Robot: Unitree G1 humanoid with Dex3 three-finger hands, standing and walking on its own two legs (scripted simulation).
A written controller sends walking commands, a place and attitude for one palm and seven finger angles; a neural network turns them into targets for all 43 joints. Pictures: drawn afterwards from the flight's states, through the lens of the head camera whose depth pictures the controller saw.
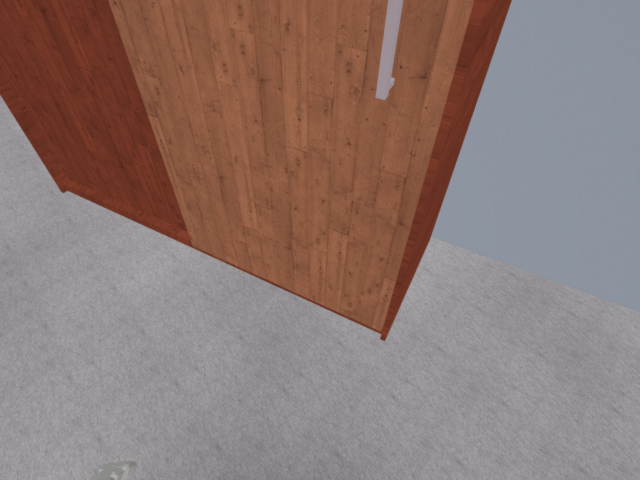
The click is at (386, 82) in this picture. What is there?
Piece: wardrobe's sliding door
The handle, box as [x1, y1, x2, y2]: [375, 0, 402, 99]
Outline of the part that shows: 402,0 388,0 375,96 384,99 387,96 388,90 393,84 394,78 392,78 390,75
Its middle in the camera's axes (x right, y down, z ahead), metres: +0.12 -0.35 +0.63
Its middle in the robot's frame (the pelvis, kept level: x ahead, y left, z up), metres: +0.74 -0.07 +0.25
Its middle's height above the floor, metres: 1.02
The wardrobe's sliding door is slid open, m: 0.00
